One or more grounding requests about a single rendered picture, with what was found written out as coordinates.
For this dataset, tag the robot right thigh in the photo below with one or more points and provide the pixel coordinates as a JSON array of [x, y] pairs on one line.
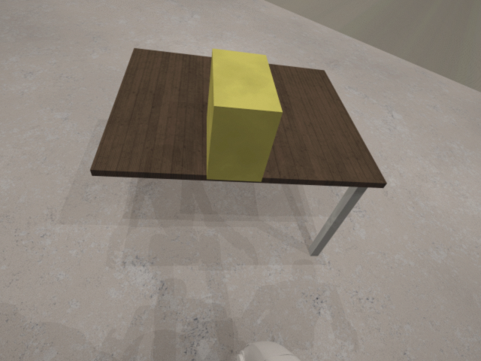
[[266, 351]]

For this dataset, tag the table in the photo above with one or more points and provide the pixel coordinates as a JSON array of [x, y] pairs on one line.
[[158, 129]]

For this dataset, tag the carton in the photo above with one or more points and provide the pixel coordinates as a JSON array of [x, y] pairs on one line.
[[243, 115]]

